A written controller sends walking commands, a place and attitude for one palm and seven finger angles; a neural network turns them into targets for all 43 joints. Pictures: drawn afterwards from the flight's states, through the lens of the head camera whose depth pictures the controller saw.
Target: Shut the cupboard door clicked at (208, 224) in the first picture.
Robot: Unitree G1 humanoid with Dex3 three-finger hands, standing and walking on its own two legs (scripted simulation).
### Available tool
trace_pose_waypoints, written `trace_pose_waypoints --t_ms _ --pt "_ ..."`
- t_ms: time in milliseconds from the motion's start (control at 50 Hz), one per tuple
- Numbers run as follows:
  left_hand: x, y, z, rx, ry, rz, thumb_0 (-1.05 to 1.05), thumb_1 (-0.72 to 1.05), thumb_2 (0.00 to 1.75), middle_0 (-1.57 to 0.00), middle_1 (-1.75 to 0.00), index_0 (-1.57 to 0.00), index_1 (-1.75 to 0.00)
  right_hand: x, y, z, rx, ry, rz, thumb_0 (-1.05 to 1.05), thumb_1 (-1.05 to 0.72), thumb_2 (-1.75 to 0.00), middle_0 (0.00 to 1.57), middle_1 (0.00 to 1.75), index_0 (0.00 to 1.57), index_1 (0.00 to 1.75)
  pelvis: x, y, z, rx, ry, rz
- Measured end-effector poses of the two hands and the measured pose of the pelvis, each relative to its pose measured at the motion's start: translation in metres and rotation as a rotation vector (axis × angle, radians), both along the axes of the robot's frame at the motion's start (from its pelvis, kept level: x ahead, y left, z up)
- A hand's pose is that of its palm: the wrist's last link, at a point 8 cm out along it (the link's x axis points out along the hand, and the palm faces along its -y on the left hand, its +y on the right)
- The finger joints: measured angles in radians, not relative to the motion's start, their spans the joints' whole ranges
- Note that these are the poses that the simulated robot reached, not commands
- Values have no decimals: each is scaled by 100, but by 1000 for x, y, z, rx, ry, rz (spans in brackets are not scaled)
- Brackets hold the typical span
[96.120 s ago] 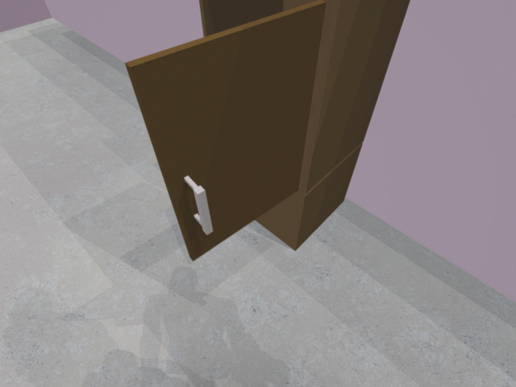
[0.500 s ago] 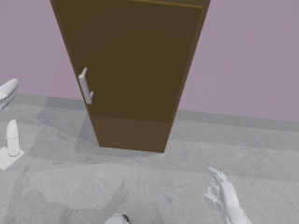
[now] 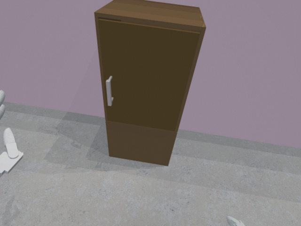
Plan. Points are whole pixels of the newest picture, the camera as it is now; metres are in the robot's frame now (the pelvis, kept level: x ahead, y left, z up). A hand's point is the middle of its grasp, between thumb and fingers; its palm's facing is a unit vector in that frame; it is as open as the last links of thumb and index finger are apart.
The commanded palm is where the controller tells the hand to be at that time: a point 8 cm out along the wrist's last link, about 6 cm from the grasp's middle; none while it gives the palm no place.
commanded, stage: stop stepping back and stand still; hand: left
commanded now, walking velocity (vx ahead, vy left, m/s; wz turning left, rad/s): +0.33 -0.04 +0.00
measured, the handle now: (110, 91) +0.79 +0.27 -0.09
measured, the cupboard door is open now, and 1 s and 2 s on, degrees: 0 0 0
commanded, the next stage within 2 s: let the arm hang, fingers relaxed in 1.14 s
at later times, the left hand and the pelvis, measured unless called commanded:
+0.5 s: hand out of the picture +0.11 +0.29 +0.18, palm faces +0.55 -0.73 -0.40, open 7.4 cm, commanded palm +0.05 +0.31 +0.18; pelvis -0.07 +0.01 +0.00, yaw +3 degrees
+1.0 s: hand out of the picture +0.14 +0.32 +0.16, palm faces +0.48 -0.76 -0.43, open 7.4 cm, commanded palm +0.08 +0.35 +0.18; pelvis -0.04 +0.05 +0.00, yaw +3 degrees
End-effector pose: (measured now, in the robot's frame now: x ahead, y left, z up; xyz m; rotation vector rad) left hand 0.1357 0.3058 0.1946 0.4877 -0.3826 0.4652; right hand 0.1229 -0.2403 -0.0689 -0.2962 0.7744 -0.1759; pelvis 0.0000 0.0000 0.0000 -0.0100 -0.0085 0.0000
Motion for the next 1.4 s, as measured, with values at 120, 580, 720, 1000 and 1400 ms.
trace_pose_waypoints --t_ms 120,580,720,1000,1400 --pt "-7 18 -9 -17 -53 -6 1 89 90 -21 -30 -21 -30 -33 12 -11 3 -62 -38 1 -90 -89 20 30 20 30 -38 16 -17 -16 -28 23" --pt "-70 19 -12 -12 70 69 2 89 90 -21 -30 -21 -30 -52 6 -10 -13 -21 14 1 -90 -89 20 30 20 30 -66 18 -4 19 -19 62" --pt "-54 39 -9 44 55 42 2 89 90 -22 -30 -21 -30 -26 34 -2 7 -97 16 1 -91 -89 20 30 20 30 -60 33 -9 11 -25 61" --pt "-38 49 -21 -13 174 51 2 89 90 -22 -30 -21 -30 -7 80 -13 109 -30 77 1 -90 -89 21 30 20 30 -43 46 -2 -5 7 51" --pt "-43 46 -215 -292 988 11 1 90 90 -20 -30 -20 -30 -20 47 -38 70 96 99 1 -90 -89 20 30 20 30 -61 63 -8 0 19 63"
